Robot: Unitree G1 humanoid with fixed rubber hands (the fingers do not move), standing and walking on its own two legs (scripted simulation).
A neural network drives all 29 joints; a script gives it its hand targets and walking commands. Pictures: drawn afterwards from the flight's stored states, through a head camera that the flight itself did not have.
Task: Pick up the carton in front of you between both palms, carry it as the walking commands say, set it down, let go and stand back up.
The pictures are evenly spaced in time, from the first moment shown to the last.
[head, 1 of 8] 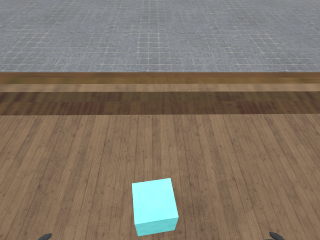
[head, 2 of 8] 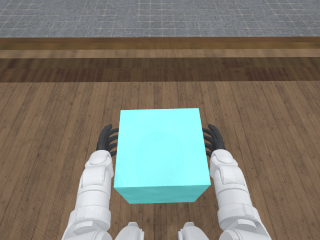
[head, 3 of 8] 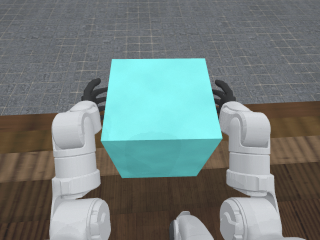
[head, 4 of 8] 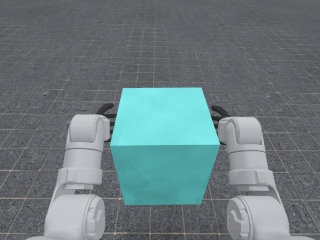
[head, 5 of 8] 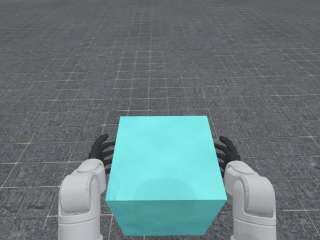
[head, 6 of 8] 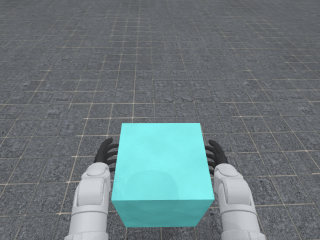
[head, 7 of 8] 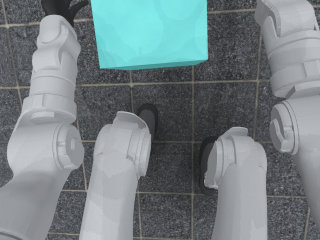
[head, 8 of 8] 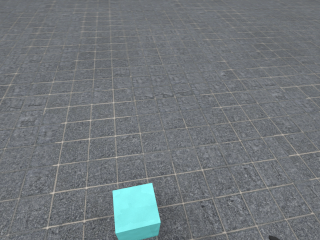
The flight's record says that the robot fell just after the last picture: no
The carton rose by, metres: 0.69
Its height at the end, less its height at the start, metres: -0.62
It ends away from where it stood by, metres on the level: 5.19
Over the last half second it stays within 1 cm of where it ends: yes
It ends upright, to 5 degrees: yes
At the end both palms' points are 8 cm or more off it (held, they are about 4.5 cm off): yes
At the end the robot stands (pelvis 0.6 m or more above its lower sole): yes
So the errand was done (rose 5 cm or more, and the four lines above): yes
